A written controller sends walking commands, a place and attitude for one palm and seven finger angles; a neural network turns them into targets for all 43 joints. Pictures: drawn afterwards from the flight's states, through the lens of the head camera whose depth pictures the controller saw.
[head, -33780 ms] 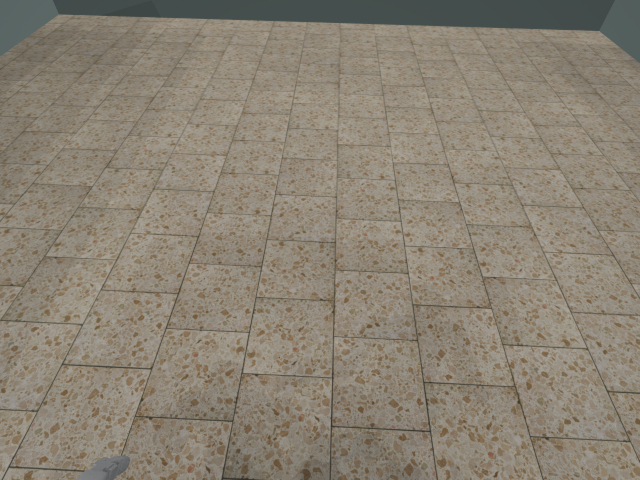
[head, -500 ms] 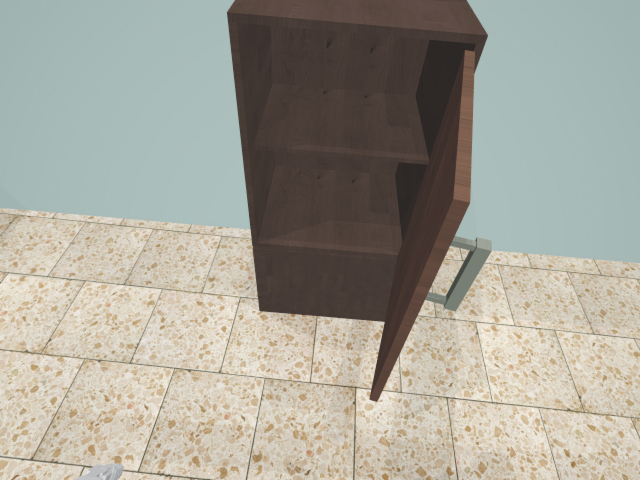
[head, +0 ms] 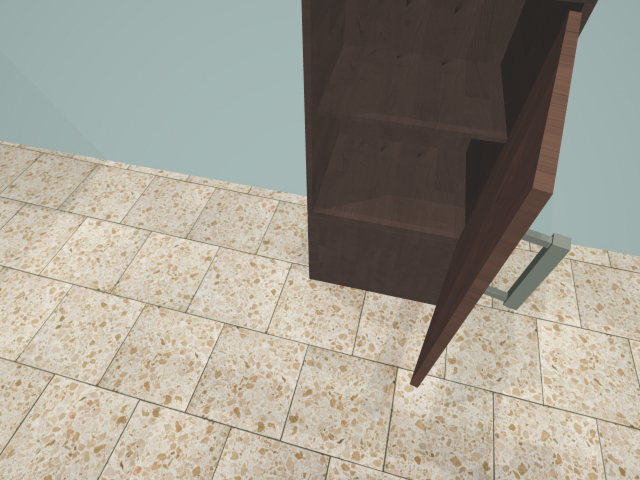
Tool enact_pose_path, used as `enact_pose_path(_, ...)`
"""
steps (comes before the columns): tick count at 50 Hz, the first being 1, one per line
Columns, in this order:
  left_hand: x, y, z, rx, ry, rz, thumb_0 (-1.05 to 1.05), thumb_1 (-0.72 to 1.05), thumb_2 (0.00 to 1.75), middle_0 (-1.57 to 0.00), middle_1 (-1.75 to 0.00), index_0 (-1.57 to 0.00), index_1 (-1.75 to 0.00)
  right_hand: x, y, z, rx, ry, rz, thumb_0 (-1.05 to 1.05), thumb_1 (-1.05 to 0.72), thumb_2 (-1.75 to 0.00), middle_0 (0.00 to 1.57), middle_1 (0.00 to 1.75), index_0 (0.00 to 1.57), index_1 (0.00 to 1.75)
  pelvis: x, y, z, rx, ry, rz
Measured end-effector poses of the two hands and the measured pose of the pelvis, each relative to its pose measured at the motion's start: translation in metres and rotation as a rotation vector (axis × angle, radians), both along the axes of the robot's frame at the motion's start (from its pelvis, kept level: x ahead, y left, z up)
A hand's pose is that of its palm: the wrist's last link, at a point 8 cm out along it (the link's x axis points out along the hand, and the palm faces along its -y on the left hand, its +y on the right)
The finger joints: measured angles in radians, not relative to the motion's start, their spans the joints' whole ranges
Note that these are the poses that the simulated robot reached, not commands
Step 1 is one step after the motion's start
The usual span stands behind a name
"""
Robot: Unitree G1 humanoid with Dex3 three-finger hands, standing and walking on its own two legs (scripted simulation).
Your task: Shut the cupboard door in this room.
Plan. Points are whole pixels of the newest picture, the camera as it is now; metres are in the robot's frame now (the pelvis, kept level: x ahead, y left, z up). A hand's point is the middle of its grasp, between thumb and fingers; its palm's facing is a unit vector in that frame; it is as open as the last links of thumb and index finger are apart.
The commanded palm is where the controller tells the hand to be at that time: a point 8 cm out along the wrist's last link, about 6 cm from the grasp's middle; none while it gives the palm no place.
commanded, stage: stand and wait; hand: left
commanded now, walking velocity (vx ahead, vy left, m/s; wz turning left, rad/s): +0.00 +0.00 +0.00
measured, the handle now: (517, 269) +0.38 -0.23 +0.05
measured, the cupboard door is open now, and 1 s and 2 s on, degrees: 77 77 77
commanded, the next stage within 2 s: turn or walk to find it in 0.54 s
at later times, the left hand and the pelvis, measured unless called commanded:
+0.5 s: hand out of the picture +0.03 +0.22 -0.16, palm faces -0.01 -0.95 -0.30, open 7.4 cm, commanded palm none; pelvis +0.00 -0.01 +0.01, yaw +0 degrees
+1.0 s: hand out of the picture +0.06 +0.21 -0.18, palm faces +0.12 -0.96 -0.24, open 7.4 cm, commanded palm none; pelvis +0.01 +0.00 -0.01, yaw +8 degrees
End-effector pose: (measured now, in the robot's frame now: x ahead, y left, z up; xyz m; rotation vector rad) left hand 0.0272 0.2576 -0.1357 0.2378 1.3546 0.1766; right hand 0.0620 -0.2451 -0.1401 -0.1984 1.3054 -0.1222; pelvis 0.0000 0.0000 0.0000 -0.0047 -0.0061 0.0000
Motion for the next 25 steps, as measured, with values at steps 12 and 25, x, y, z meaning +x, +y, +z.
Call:
enact_pose_path(12, -0.040, -0.013, -0.011, -0.044, 0.059, 0.056, 0.01, 0.90, 0.90, -0.20, -0.29, -0.20, -0.30, -0.008, 0.006, 0.005, -0.020, -0.004, 0.014, 0.01, -0.90, -0.90, 0.20, 0.30, 0.20, 0.30, -0.005, -0.001, 0.000, 0.009, -0.018, 0.012)
enact_pose_path(25, -0.004, 0.004, 0.013, 0.031, -0.030, -0.005, 0.01, 0.90, 0.90, -0.20, -0.29, -0.20, -0.30, -0.007, -0.043, 0.019, -0.085, -0.039, -0.003, 0.01, -0.90, -0.90, 0.20, 0.30, 0.20, 0.30, -0.004, -0.014, 0.009, 0.003, -0.024, -0.004)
